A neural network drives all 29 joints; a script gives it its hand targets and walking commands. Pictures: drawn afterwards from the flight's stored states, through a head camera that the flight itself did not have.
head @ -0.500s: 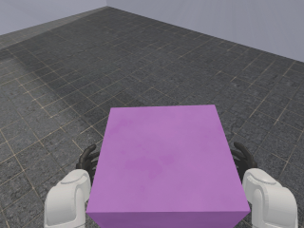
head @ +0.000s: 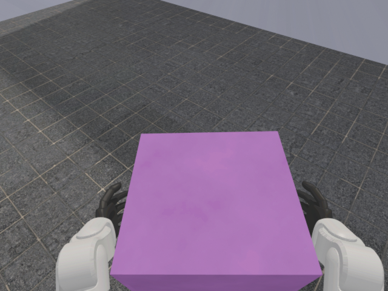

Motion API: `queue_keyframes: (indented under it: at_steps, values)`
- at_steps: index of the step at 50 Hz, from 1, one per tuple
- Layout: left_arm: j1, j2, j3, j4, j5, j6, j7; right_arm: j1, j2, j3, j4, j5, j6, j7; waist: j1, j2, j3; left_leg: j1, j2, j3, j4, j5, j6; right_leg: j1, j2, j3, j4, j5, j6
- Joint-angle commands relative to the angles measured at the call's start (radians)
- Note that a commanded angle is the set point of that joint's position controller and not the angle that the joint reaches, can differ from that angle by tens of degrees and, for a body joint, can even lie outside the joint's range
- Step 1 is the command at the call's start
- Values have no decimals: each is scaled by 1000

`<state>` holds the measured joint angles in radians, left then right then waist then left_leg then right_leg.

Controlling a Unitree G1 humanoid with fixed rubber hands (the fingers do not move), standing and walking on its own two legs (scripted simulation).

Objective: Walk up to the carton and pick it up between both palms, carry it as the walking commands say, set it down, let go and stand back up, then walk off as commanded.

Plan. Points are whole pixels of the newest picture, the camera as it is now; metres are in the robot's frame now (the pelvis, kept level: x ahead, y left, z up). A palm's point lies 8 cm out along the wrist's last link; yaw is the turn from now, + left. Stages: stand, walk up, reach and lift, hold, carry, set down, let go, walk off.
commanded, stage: carry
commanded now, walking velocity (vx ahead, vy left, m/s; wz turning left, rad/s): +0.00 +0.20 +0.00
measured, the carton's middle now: (210, 219) +0.29 +0.00 -0.01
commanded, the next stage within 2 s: none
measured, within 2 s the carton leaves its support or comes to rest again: neither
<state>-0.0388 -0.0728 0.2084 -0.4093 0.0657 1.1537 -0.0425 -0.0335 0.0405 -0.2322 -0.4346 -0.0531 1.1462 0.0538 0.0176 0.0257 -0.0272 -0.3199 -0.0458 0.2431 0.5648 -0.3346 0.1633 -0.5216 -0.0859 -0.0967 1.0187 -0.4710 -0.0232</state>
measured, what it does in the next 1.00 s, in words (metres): steps to the left: right foot, then left foot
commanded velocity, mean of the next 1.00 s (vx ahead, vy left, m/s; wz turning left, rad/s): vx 0.00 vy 0.20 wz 0.00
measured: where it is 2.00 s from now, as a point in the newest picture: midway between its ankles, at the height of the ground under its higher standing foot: outside the picture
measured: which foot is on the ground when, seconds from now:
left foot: down 0.00-0.18, up 0.20-0.44, down 0.46-1.00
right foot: up 0.00-0.14, down 0.16-0.48, up 0.50-0.62, down 0.64-0.84, up 0.86-1.00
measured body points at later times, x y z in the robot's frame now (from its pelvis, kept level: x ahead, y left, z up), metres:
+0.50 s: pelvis -0.01 +0.08 +0.00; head +0.01 +0.07 +0.45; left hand +0.24 +0.27 +0.06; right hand +0.26 -0.12 +0.07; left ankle +0.02 +0.23 -0.73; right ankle -0.04 -0.10 -0.72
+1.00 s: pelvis -0.02 +0.17 +0.00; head -0.01 +0.17 +0.45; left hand +0.22 +0.37 +0.06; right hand +0.24 -0.01 +0.07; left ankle +0.00 +0.27 -0.73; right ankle -0.05 +0.05 -0.69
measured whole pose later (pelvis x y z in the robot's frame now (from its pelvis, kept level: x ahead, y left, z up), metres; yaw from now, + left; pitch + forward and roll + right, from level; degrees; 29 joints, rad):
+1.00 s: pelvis -0.02 +0.17 +0.00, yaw +1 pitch +5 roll +1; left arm -0.02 -0.03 0.20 -0.41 0.06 1.17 -0.04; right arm -0.04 0.06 -0.21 -0.42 -0.07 1.16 0.05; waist 0.02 -0.01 -0.07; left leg -0.40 0.03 0.14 0.58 -0.25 0.04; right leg -0.45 -0.09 -0.10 0.87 -0.54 0.02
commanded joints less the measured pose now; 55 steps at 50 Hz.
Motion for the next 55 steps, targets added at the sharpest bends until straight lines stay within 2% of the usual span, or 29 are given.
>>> queue_keyframes:
  at_steps: [1, 6, 8, 9, 10, 11, 12, 14, 16, 18, 21, 23, 24, 25, 28, 31, 32, 33, 34, 36, 40, 42, 43, 44, 47, 52, 53, 54, 55]
  values:
    - [-442, -701, -791, -105, -349, -6, -153, -442, 697, 796, -155, 314, -2, 156, -23, 67, -328, 397, 318, -313, -118, 937, -46, -85, 11, -5, -29, 5, -4]
    - [-430, -653, -752, -62, -325, 10, -147, -423, 669, 796, -112, 295, 21, 156, -19, 105, -344, 321, 290, -265, -108, 1007, -48, 113, 36, -49, -301, 40, -22]
    - [-453, -688, -759, -81, -347, 10, -147, -479, 705, 823, -145, 327, 25, 159, 3, 33, -384, 254, 257, -199, 24, 1105, -97, 300, -35, -25, -558, 263, -31]
    - [-421, -680, -737, -63, -328, 10, -149, -496, 676, 830, -162, 325, 25, 160, 19, -29, -377, 63, 231, -191, 114, 938, -131, 477, -131, 79, -631, 436, -61]
    - [-396, -680, -744, -64, -335, 7, -150, -485, 675, 821, -159, 323, 35, 163, 22, -244, -372, -228, 147, -151, 390, 576, -246, 636, -403, 367, -591, 863, -189]
    - [-376, -714, -744, -102, -327, 6, -157, -494, 708, 839, -170, 318, 37, 170, 19, -415, -403, -311, 104, -257, 622, -189, -236, 605, -483, 471, -624, 939, -254]
    - [-384, -716, -750, -97, -312, 18, -162, -477, 736, 842, -136, 329, 38, 179, 4, -248, -342, -300, 162, -378, 657, -204, -206, 498, -429, 375, -625, 782, -203]
    - [-482, -693, -778, -152, -330, 18, -168, -539, 754, 833, -127, 336, 29, 177, -13, -109, -243, -293, 132, -283, 474, -114, -202, 407, -346, 183, -617, 604, -105]
    - [-503, -695, -785, -164, -358, 13, -167, -528, 756, 840, -133, 336, 22, 174, -13, -184, -204, -204, 111, -171, 312, -52, -226, 311, -264, 84, -620, 595, -74]
    - [-446, -670, -795, -188, -343, 7, -157, -445, 723, 825, -137, 321, 14, 168, -10, -269, -236, -144, 72, -97, 231, -79, -228, 349, -259, 79, -581, 842, -70]
    - [-417, -669, -798, -171, -330, 12, -149, -431, 732, 826, -114, 333, 13, 165, -20, -274, -271, -5, 51, -67, -51, 50, -219, 361, -238, 37, -489, 799, 1]
    - [-376, -639, -786, -168, -304, 11, -146, -442, 723, 828, -118, 336, 15, 165, -19, -149, -336, 179, 153, -203, -176, 294, -189, 252, -173, 5, -332, 540, 58]
    - [-344, -640, -787, -130, -304, 20, -145, -409, 705, 806, -78, 326, 24, 166, -11, 114, -328, 259, 309, -364, -212, 587, -128, 110, -92, -36, -231, 138, 92]
    - [-422, -644, -801, -172, -331, 23, -158, -418, 702, 809, -74, 315, 19, 162, -13, 272, -349, 253, 393, -434, -154, 875, -22, 78, -13, -36, -200, -200, 99]
    - [-445, -711, -829, -148, -362, 8, -180, -412, 736, 804, -143, 297, 8, 160, -18, 182, -349, 196, 341, -330, -130, 695, -21, 63, 8, -14, -104, -135, 42]
    - [-445, -709, -825, -134, -374, 3, -183, -448, 726, 818, -161, 302, 1, 149, 4, 126, -316, 89, 250, -224, -65, 394, -72, 223, -1, -36, -534, 187, 1]
    - [-472, -696, -822, -150, -378, 1, -184, -435, 734, 823, -146, 297, -1, 147, 15, 51, -304, -53, 202, -200, 11, 249, -118, 373, -85, 69, -638, 246, -17]
    - [-423, -660, -797, -124, -362, 0, -180, -421, 711, 828, -163, 293, 3, 152, 2, -280, -284, -282, 106, -138, 199, -51, -190, 463, -386, 466, -738, 456, -104]
    - [-418, -701, -800, -109, -368, 0, -175, -487, 715, 827, -183, 312, 8, 162, -3, -385, -256, -295, 118, -188, 374, -231, -187, 392, -473, 503, -741, 572, -183]
    - [-438, -692, -792, -136, -347, 3, -163, -495, 766, 865, -126, 339, 14, 167, -4, -245, -245, -275, 154, -230, 367, -177, -185, 394, -371, 292, -672, 642, -103]
    - [-400, -672, -796, -162, -327, -5, -146, -476, 734, 855, -143, 363, 0, 172, -23, -260, -275, -39, 82, -105, -33, 12, -197, 334, -234, 53, -537, 659, -10]
    - [-384, -656, -790, -152, -309, 3, -139, -426, 702, 838, -116, 351, 6, 168, -17, -94, -310, 156, 171, -238, -207, 224, -174, 214, -167, 16, -352, 385, 39]
    - [-333, -620, -771, -92, -286, 16, -142, -432, 679, 828, -82, 344, 14, 169, -8, 147, -298, 254, 357, -446, -252, 512, -108, 50, -68, -42, -254, 42, 85]
    - [-398, -637, -788, -136, -316, 17, -150, -404, 698, 815, -57, 343, 12, 169, -23, 322, -346, 241, 391, -434, -183, 695, 2, 31, -1, -11, -148, -240, 82]
    - [-452, -720, -827, -140, -368, 12, -169, -443, 731, 814, -153, 319, 2, 162, -24, 147, -341, 219, 351, -361, -162, 635, 11, -17, 11, -4, -29, -130, 49]
    - [-441, -691, -824, -139, -370, 2, -169, -406, 709, 825, -148, 299, -2, 150, 2, 140, -327, 111, 278, -259, -129, 442, -18, 235, 13, -47, -513, 176, -3]
    - [-418, -679, -806, -93, -363, 9, -170, -451, 710, 829, -165, 303, 3, 149, 8, 53, -313, 21, 241, -237, -85, 339, -61, 361, -55, 14, -639, 272, -19]
    - [-399, -660, -796, -101, -364, 5, -175, -433, 711, 831, -171, 308, 1, 151, 9, -133, -307, -164, 180, -202, 93, 198, -136, 499, -247, 264, -721, 412, -50]
    - [-389, -676, -785, -99, -358, -1, -169, -470, 710, 845, -178, 316, 11, 160, 1, -361, -287, -276, 99, -152, 232, -160, -169, 500, -439, 467, -723, 618, -165]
